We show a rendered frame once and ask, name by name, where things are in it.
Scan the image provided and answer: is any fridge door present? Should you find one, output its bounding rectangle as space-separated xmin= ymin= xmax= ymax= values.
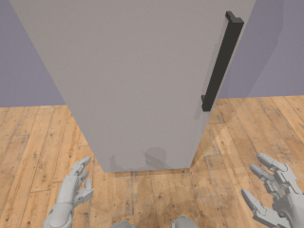
xmin=9 ymin=0 xmax=256 ymax=173

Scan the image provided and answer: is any right robot hand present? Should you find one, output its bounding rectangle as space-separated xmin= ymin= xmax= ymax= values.
xmin=240 ymin=152 xmax=304 ymax=228

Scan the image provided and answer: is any robot left forearm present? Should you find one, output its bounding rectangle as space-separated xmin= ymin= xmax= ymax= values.
xmin=43 ymin=202 xmax=74 ymax=228

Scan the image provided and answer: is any left robot hand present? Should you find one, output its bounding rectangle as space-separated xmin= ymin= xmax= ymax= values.
xmin=55 ymin=156 xmax=94 ymax=208

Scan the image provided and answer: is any right robot thigh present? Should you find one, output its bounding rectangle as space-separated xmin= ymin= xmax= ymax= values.
xmin=171 ymin=218 xmax=199 ymax=228

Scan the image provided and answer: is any handle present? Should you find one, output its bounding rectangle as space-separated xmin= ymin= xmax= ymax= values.
xmin=201 ymin=10 xmax=244 ymax=112

